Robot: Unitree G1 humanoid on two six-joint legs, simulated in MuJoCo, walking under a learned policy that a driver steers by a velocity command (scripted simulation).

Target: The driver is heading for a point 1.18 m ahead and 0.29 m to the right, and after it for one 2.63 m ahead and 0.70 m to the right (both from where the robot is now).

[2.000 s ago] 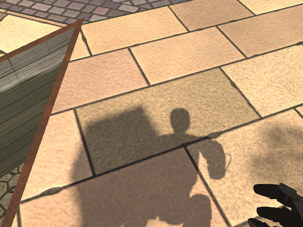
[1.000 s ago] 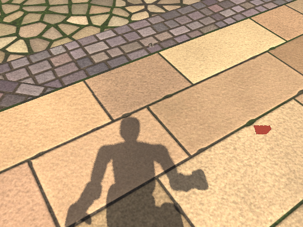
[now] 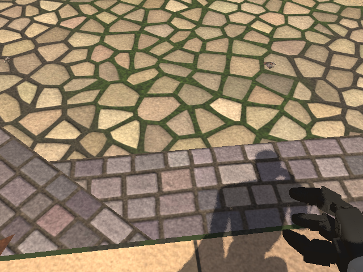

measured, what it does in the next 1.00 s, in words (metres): walks ahead, turning right: right foot, then left foot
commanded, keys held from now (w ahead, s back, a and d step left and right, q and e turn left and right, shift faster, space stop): w+e+shift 0.52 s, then w+q+shift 0.48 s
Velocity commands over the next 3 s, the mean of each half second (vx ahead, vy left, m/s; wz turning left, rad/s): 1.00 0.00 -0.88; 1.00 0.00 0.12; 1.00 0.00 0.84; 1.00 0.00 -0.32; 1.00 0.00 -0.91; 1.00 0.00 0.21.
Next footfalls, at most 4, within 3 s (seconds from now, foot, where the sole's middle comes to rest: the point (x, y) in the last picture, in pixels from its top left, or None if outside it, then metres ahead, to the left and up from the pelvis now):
0.42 right None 0.52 -0.20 -0.76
0.90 left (283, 169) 1.01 -0.28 -0.76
1.34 right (337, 119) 1.37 -0.57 -0.76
1.78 left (269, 66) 1.76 -0.24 -0.76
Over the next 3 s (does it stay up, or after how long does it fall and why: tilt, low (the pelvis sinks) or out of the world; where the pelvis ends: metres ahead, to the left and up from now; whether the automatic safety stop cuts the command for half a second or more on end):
stays up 2.59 -0.72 0.02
